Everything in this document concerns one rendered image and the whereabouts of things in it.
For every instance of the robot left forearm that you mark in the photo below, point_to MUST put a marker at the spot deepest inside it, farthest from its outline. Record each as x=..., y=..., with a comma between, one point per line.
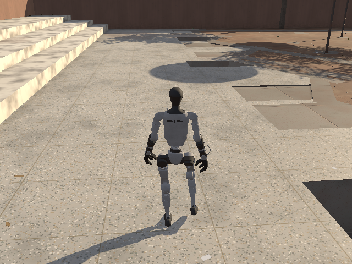
x=150, y=146

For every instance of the right robot hand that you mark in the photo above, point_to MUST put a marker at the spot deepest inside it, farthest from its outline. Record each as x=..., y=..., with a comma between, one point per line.
x=204, y=164

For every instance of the robot right upper arm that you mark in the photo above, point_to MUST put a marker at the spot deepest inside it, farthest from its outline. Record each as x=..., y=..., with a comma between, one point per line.
x=195, y=126

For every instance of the left robot hand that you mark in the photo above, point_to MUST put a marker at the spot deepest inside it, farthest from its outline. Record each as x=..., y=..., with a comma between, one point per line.
x=147, y=157

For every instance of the robot head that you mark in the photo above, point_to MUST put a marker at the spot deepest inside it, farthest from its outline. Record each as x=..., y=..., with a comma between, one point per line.
x=176, y=95

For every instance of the robot right forearm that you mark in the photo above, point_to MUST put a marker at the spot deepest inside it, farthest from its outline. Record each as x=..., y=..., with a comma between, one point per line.
x=201, y=149

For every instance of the robot left foot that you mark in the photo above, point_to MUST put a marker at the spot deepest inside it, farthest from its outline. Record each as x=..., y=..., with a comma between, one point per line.
x=167, y=221

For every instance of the robot left upper arm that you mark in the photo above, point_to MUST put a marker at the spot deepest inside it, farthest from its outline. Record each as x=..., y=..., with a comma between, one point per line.
x=156, y=125

